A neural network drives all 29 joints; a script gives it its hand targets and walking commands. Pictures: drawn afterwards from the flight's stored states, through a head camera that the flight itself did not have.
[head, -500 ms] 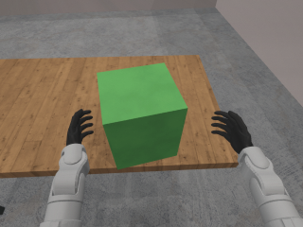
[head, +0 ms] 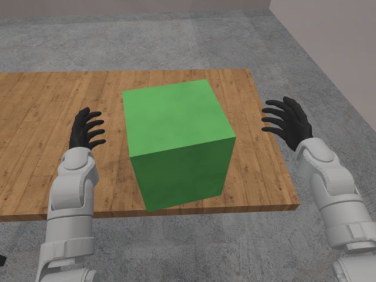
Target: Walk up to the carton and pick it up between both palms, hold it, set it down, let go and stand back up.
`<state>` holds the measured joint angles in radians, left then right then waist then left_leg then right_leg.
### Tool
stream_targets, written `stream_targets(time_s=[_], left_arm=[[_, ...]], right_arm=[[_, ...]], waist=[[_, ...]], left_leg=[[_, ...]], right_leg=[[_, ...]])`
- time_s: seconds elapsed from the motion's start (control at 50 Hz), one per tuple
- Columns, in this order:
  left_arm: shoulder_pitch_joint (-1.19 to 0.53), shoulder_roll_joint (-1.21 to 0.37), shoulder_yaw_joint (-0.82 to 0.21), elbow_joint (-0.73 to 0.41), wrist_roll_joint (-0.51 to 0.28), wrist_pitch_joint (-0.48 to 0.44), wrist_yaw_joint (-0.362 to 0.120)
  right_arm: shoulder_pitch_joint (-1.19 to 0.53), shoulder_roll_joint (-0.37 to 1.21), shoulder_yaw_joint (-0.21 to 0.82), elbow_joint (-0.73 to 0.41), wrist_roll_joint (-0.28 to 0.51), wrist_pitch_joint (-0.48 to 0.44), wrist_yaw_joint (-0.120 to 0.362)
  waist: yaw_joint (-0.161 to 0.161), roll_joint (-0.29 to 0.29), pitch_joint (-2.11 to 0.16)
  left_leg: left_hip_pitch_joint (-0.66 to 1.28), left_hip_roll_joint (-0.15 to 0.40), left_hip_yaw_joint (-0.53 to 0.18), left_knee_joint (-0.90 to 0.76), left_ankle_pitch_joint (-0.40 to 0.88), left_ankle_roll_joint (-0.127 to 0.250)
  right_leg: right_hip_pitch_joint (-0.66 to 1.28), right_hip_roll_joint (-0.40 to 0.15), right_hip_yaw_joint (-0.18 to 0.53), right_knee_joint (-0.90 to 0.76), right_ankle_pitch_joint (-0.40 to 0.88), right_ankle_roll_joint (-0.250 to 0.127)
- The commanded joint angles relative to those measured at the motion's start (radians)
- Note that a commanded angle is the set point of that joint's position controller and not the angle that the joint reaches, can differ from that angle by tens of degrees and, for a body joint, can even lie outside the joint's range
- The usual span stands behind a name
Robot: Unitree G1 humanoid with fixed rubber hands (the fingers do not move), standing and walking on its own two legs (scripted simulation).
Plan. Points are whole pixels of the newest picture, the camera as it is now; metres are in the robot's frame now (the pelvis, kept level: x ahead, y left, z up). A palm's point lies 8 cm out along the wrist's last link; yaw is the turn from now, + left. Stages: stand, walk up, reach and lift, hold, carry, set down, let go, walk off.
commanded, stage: reach and lift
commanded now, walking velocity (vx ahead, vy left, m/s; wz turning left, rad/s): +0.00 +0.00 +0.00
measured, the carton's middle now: (176, 147) +0.43 +0.05 +0.01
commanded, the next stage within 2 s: none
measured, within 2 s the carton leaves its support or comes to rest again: neither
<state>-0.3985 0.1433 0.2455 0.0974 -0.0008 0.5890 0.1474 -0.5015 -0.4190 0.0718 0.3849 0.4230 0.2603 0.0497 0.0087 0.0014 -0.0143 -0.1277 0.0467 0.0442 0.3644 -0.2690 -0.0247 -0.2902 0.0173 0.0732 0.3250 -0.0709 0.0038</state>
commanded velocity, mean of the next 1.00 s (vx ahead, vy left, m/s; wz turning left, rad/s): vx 0.00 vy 0.00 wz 0.00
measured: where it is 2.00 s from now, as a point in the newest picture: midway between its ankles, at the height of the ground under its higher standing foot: outside the picture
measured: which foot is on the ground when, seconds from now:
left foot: down 0.00-1.00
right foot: down 0.00-1.00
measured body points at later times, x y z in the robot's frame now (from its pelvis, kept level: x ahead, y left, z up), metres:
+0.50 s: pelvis +0.01 +0.00 +0.00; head +0.03 +0.01 +0.45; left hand +0.41 +0.25 +0.17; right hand +0.45 -0.18 +0.18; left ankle -0.05 +0.13 -0.74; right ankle +0.06 -0.13 -0.74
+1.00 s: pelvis +0.01 +0.00 +0.00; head +0.03 +0.00 +0.45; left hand +0.42 +0.25 +0.13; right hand +0.46 -0.18 +0.15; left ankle -0.05 +0.13 -0.74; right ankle +0.06 -0.13 -0.74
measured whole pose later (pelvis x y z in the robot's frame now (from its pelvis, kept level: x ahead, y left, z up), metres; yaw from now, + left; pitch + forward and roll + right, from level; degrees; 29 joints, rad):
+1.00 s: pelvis +0.01 +0.00 +0.00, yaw +0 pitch +3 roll -1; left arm -0.77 0.23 0.26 0.65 0.00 0.44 0.15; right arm -0.90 -0.41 0.11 0.87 0.39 0.29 0.06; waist 0.05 0.02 -0.02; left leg -0.14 0.05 0.04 0.35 -0.27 -0.02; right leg -0.29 0.02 0.07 0.29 -0.06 0.01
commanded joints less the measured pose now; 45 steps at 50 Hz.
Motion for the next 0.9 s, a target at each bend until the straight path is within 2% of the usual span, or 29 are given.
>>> stream_targets(time_s=[0.0, 0.02, 0.12, 0.22, 0.26, 0.3, 0.38, 0.42, 0.48, 0.5, 0.52, 0.56, 0.58, 0.66, 0.76, 0.78, 0.82, 0.84, 0.86, 0.88], left_arm=[[-0.486, 0.156, 0.044, -0.019, -0.087, 0.014, 0.018], [-0.504, 0.153, 0.034, -0.017, -0.093, 0.020, 0.020], [-0.535, 0.172, 0.036, 0.085, -0.092, 0.039, 0.018], [-0.605, 0.199, 0.040, 0.062, -0.115, 0.034, 0.006], [-0.638, 0.218, 0.051, 0.074, -0.119, 0.030, 0.000], [-0.651, 0.230, 0.063, 0.104, -0.111, 0.032, -0.003], [-0.714, 0.235, 0.048, 0.109, -0.111, 0.029, 0.005], [-0.773, 0.229, 0.020, 0.123, -0.122, 0.025, 0.012], [-0.790, 0.228, 0.006, 0.164, -0.120, 0.023, 0.019], [-0.786, 0.226, 0.015, 0.229, -0.111, 0.027, 0.018], [-0.792, 0.215, 0.001, 0.216, -0.113, 0.020, 0.019], [-0.781, 0.207, -0.010, 0.269, -0.107, 0.017, 0.018], [-0.781, 0.212, -0.005, 0.274, -0.109, 0.006, 0.018], [-0.757, 0.204, -0.004, 0.303, -0.102, -0.038, 0.014], [-0.736, 0.215, 0.007, 0.299, -0.111, -0.110, 0.005], [-0.728, 0.212, 0.008, 0.328, -0.108, -0.122, 0.001], [-0.720, 0.230, 0.030, 0.433, -0.095, -0.140, -0.009], [-0.719, 0.230, 0.029, 0.451, -0.092, -0.153, -0.012], [-0.718, 0.227, 0.027, 0.487, -0.085, -0.163, -0.016], [-0.730, 0.223, 0.016, 0.485, -0.094, -0.183, -0.016]], right_arm=[[-0.554, -0.172, -0.039, 0.026, 0.009, 0.049, 0.028], [-0.582, -0.174, -0.037, 0.023, 0.015, 0.051, 0.032], [-0.656, -0.171, -0.033, 0.040, 0.013, 0.059, 0.028], [-0.711, -0.176, -0.011, 0.022, 0.029, 0.062, 0.011], [-0.728, -0.174, -0.009, 0.039, 0.031, 0.068, 0.004], [-0.747, -0.179, -0.004, 0.070, 0.034, 0.076, 0.002], [-0.801, -0.176, -0.009, 0.110, 0.039, 0.078, 0.005], [-0.850, -0.180, -0.017, 0.130, 0.045, 0.076, 0.010], [-0.868, -0.180, -0.019, 0.172, 0.037, 0.075, 0.016], [-0.868, -0.182, -0.020, 0.231, 0.029, 0.083, 0.018], [-0.868, -0.175, -0.017, 0.232, 0.027, 0.078, 0.020], [-0.857, -0.165, -0.013, 0.284, 0.019, 0.079, 0.025], [-0.866, -0.158, 0.006, 0.277, 0.023, 0.073, 0.028], [-0.842, -0.135, 0.015, 0.299, 0.016, 0.049, 0.029], [-0.838, -0.099, 0.040, 0.222, 0.013, 0.003, 0.023], [-0.834, -0.096, 0.048, 0.236, 0.014, -0.002, 0.022], [-0.817, -0.088, 0.044, 0.308, -0.010, 0.002, 0.020], [-0.806, -0.083, 0.043, 0.331, -0.020, -0.001, 0.021], [-0.796, -0.073, 0.041, 0.368, -0.025, -0.001, 0.023], [-0.805, -0.064, 0.044, 0.361, -0.030, -0.010, 0.027]], waist=[[0.184, 0.010, -0.285], [0.185, 0.019, -0.307], [0.179, -0.027, -0.370], [0.177, -0.055, -0.462], [0.174, -0.065, -0.466], [0.179, -0.059, -0.441], [0.181, -0.010, -0.463], [0.171, 0.016, -0.470], [0.171, 0.037, -0.480], [0.173, 0.033, -0.431], [0.169, 0.041, -0.454], [0.165, 0.049, -0.430], [0.177, 0.031, -0.439], [0.183, 0.025, -0.455], [0.200, -0.012, -0.530], [0.204, -0.024, -0.513], [0.203, -0.049, -0.436], [0.209, -0.042, -0.421], [0.201, -0.046, -0.390], [0.204, -0.047, -0.407]], left_leg=[[-0.214, -0.049, 0.017, -0.103, 0.151, -0.009], [-0.217, -0.049, 0.016, -0.102, 0.157, -0.009], [-0.212, -0.054, 0.013, -0.073, 0.249, -0.008], [-0.178, -0.058, 0.012, -0.043, 0.373, -0.019], [-0.187, -0.062, 0.015, -0.045, 0.373, -0.018], [-0.201, -0.063, 0.015, -0.051, 0.363, -0.015], [-0.189, -0.060, 0.011, -0.046, 0.370, -0.028], [-0.185, -0.057, 0.010, -0.038, 0.374, -0.038], [-0.177, -0.052, 0.002, -0.032, 0.375, -0.042], [-0.188, -0.050, 0.001, -0.040, 0.347, -0.040], [-0.181, -0.047, 0.001, -0.039, 0.359, -0.041], [-0.185, -0.044, -0.004, -0.038, 0.357, -0.044], [-0.184, -0.045, -0.002, -0.036, 0.372, -0.042], [-0.171, -0.045, -0.004, -0.020, 0.430, -0.041], [-0.203, -0.057, 0.003, -0.007, 0.478, -0.037], [-0.217, -0.056, 0.003, -0.010, 0.464, -0.034], [-0.257, -0.056, 0.006, -0.042, 0.364, -0.018], [-0.266, -0.053, 0.010, -0.053, 0.348, -0.016], [-0.270, -0.053, 0.009, -0.062, 0.322, -0.012], [-0.267, -0.052, 0.011, -0.060, 0.318, -0.014]], right_leg=[[0.383, 0.035, -0.025, -0.022, -0.028, -0.066], [0.394, 0.033, -0.024, -0.020, -0.021, -0.068], [0.425, 0.036, -0.036, -0.009, 0.077, -0.060], [0.484, 0.040, -0.049, 0.015, 0.225, -0.045], [0.502, 0.034, -0.043, 0.017, 0.266, -0.038], [0.502, 0.032, -0.045, 0.018, 0.267, -0.033], [0.488, 0.036, -0.053, 0.011, 0.228, -0.040], [0.462, 0.039, -0.060, 0.007, 0.197, -0.045], [0.438, 0.037, -0.066, -0.001, 0.175, -0.053], [0.418, 0.037, -0.068, -0.011, 0.139, -0.055], [0.425, 0.037, -0.070, -0.013, 0.143, -0.059], [0.412, 0.037, -0.073, -0.018, 0.133, -0.060], [0.419, 0.037, -0.075, -0.013, 0.150, -0.058], [0.427, 0.039, -0.081, -0.004, 0.199, -0.051], [0.500, 0.035, -0.074, 0.031, 0.330, -0.036], [0.501, 0.035, -0.075, 0.033, 0.331, -0.032], [0.495, 0.027, -0.071, 0.019, 0.254, -0.030], [0.489, 0.024, -0.071, 0.014, 0.234, -0.030], [0.476, 0.025, -0.072, 0.003, 0.196, -0.032], [0.469, 0.026, -0.073, 0.005, 0.177, -0.033]])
